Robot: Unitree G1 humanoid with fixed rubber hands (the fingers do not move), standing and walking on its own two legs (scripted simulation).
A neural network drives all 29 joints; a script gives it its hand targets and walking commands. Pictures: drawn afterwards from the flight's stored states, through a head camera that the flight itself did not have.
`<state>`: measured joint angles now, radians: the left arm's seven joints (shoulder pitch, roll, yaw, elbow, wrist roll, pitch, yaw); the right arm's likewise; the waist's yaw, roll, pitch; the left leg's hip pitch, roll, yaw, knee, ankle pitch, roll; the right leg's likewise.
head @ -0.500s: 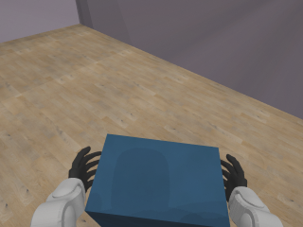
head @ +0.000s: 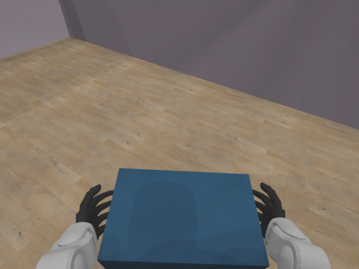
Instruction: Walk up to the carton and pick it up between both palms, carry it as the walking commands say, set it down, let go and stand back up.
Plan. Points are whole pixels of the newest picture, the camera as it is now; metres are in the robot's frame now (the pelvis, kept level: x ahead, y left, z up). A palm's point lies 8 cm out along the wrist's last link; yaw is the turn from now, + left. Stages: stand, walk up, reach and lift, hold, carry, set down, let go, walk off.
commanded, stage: carry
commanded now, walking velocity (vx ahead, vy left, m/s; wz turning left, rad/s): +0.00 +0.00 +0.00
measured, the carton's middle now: (180, 231) +0.23 +0.00 +0.02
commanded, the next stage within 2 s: none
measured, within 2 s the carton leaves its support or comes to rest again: neither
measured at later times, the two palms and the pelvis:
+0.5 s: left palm (69, 236) +0.19 +0.21 +0.07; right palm (256, 233) +0.21 -0.14 +0.07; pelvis -0.02 +0.03 +0.00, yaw +0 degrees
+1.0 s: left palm (83, 215) +0.23 +0.19 +0.08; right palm (261, 218) +0.23 -0.16 +0.08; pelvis +0.01 +0.02 +0.00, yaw -1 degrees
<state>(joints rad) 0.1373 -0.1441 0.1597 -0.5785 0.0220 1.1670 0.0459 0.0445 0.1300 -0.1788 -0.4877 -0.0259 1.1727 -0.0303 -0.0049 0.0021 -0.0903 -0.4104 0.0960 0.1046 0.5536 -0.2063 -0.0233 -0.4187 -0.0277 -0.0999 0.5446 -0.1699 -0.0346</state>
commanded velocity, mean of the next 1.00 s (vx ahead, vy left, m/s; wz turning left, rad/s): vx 0.00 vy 0.00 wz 0.00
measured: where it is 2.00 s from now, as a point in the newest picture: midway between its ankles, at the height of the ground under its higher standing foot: outside the picture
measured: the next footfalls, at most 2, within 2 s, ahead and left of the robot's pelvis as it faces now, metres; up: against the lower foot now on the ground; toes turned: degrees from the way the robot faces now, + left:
none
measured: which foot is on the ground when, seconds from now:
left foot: down 0.00-1.00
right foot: down 0.00-1.00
